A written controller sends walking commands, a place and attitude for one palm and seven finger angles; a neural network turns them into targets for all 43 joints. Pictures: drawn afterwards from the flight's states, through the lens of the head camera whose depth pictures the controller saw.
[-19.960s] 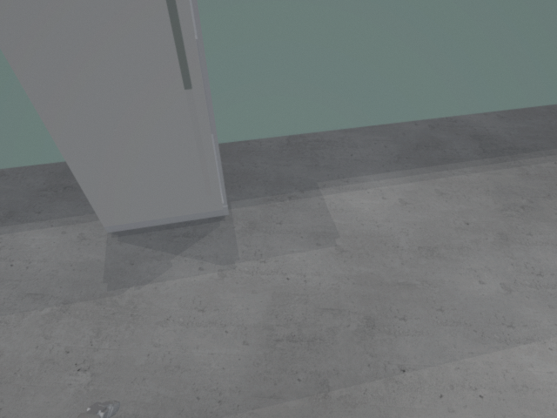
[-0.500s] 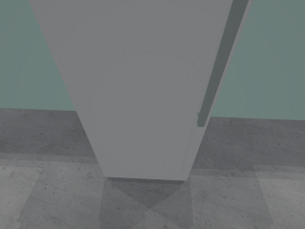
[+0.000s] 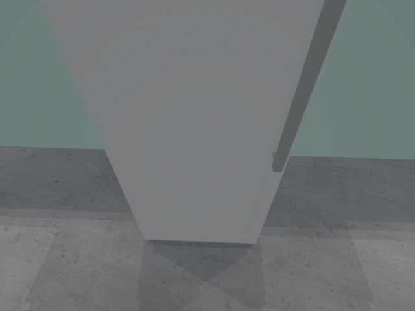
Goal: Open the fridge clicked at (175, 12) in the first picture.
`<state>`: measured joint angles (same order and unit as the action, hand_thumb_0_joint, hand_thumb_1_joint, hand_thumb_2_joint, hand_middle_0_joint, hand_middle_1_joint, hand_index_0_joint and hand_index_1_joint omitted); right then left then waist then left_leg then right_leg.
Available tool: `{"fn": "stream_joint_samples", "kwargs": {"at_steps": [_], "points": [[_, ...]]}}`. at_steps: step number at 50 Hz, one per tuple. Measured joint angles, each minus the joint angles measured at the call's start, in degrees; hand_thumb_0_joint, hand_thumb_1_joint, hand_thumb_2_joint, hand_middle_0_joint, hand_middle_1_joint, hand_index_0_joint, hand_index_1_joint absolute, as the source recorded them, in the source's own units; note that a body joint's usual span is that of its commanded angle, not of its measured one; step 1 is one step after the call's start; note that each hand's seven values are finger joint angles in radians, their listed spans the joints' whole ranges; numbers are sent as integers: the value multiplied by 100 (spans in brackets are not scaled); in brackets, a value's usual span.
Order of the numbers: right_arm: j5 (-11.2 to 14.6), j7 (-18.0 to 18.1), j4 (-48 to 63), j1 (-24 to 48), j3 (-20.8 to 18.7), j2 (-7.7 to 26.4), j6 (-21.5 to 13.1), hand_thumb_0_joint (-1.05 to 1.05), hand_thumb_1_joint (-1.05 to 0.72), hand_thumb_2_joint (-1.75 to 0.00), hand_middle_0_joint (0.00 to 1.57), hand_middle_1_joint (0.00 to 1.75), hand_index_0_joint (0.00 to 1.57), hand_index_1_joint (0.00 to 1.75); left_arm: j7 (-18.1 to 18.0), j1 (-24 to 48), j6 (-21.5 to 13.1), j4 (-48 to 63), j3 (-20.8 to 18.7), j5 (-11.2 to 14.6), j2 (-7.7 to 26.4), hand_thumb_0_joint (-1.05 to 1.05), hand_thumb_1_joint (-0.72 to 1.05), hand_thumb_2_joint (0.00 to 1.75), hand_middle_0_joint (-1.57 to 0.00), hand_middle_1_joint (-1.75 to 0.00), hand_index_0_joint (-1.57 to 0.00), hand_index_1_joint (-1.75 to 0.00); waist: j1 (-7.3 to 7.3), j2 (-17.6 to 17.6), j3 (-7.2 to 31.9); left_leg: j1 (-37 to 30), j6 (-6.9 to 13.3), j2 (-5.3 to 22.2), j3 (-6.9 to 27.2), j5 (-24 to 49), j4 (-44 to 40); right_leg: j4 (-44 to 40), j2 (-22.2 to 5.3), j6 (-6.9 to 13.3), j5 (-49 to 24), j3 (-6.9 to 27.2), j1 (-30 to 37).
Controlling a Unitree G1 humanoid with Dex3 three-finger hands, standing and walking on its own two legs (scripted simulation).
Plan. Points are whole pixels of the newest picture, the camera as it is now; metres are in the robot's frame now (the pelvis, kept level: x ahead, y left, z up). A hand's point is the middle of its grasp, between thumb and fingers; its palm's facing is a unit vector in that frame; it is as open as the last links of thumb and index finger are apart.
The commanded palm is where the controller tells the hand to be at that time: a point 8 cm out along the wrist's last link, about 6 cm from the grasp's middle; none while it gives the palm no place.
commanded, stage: look again from close up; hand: right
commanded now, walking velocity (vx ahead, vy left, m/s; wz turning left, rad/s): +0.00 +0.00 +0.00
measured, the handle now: (297, 96) +0.50 -0.16 +0.17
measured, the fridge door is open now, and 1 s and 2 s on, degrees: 0 0 0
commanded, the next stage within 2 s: raise the hand to about handle height in 1.40 s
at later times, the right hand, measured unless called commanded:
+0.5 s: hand out of the picture +0.02 -0.18 -0.17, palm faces +0.01 +0.97 -0.23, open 7.4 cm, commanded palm none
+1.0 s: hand out of the picture +0.00 -0.18 -0.17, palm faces +0.01 +0.97 -0.23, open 7.4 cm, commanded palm none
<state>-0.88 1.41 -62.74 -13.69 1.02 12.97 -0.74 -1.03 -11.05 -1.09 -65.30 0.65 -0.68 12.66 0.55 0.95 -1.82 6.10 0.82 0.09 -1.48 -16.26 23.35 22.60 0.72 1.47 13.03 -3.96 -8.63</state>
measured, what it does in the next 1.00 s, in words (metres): stands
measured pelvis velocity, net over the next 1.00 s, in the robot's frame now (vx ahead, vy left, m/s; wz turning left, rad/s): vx -0.01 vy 0.02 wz -0.01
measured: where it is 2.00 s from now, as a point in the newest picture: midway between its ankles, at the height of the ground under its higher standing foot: outside the picture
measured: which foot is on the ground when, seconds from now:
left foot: down 0.00-1.00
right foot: down 0.00-1.00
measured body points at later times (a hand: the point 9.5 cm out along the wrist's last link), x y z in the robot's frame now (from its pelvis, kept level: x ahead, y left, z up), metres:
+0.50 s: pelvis +0.00 +0.01 +0.00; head +0.00 +0.01 +0.45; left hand +0.04 +0.26 -0.15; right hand +0.02 -0.24 -0.15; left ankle -0.04 +0.11 -0.74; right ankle -0.01 -0.10 -0.74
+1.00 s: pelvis -0.01 +0.02 +0.00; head -0.01 +0.01 +0.45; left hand +0.02 +0.26 -0.15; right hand +0.00 -0.23 -0.16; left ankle -0.04 +0.11 -0.74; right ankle -0.01 -0.10 -0.74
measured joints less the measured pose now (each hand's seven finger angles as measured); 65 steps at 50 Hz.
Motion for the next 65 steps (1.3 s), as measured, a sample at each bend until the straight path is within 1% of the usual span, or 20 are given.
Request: {"fn": "stream_joint_samples", "kwargs": {"at_steps": [11, 27, 49, 65], "points": [[1, -8, -14, -28, 10, -53, -15, 0, -91, -90, 20, 30, 20, 30, -2, 33, -11, -4, 22, -2, -46, 1, 91, 90, -20, -30, -20, -30, 15, -15, 34, -18, 42, -37, -21, 28, -52, -53, -34, -44, -36, 23, 15], [4, 1, -12, -79, -8, -43, -34, 0, -91, -90, 20, 30, 20, 30, -14, -9, 1, -38, 11, -5, -66, 1, 91, 90, -20, -30, -20, -30, 20, 2, 50, -45, 98, -95, -48, 64, -95, -68, -90, -100, -66, 53, 26], [8, 1, -35, -136, -12, -67, -44, 0, -91, -90, 20, 30, 20, 30, -15, -82, 16, -82, 11, -4, -120, 1, 91, 90, -20, -30, -20, -30, 22, 5, 40, -41, 130, -129, -88, 128, -132, -76, -122, -132, -129, 93, -1], [7, -6, -61, -186, -2, -109, -44, 0, -91, -90, 20, 30, 20, 30, -15, -96, 12, -93, 4, -3, -158, 1, 91, 90, -20, -30, -20, -30, 28, 17, 23, -8, 118, -124, -97, 178, -155, -77, -118, -118, -168, 102, -48]]}}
